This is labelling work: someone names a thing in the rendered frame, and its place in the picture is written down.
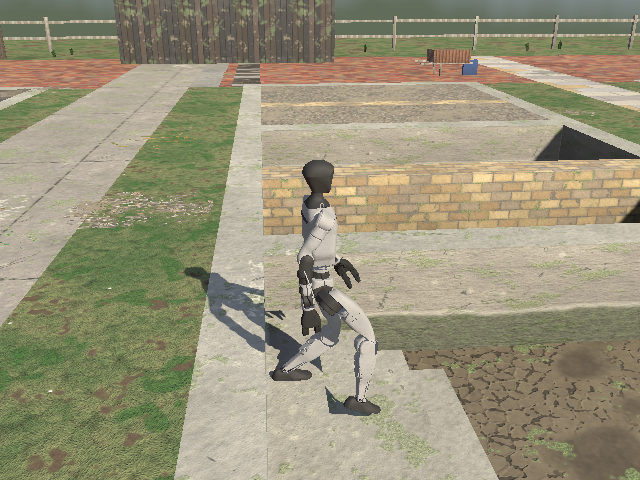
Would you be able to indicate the right robot shin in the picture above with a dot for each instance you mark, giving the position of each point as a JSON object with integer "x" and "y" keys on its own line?
{"x": 364, "y": 363}

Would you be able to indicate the robot left hand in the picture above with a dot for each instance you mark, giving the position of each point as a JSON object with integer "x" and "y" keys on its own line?
{"x": 342, "y": 267}

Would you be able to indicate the robot torso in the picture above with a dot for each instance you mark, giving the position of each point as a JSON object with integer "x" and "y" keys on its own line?
{"x": 325, "y": 254}

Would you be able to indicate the robot right hand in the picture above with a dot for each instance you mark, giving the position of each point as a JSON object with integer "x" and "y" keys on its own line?
{"x": 310, "y": 319}

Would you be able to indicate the robot right forearm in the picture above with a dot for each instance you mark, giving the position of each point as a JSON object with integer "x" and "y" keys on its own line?
{"x": 306, "y": 264}

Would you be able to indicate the robot right upper arm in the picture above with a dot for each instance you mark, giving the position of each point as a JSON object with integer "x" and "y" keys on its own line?
{"x": 323, "y": 224}

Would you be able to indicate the robot left upper arm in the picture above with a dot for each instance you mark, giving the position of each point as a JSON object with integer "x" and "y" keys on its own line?
{"x": 304, "y": 198}

